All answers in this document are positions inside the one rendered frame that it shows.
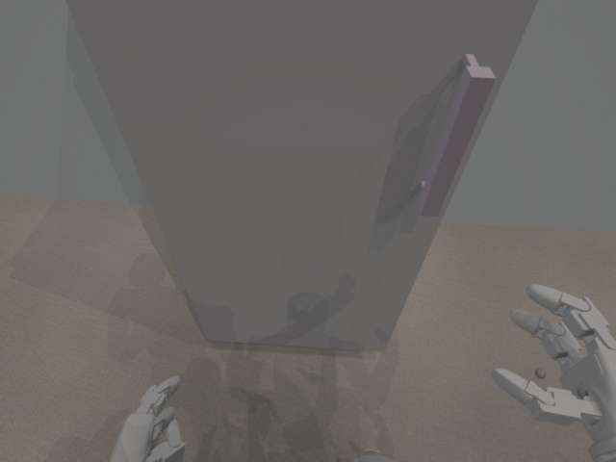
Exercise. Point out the handle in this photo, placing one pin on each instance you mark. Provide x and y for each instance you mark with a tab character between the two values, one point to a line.
473	91

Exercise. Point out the right robot forearm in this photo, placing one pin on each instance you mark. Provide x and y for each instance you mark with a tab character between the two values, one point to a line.
604	450

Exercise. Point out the fridge door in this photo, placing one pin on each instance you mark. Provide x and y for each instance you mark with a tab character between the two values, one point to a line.
282	145

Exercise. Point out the left robot hand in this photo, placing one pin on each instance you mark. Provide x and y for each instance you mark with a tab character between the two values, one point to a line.
141	431

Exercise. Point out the right robot hand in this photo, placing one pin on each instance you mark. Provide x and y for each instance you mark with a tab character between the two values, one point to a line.
595	373

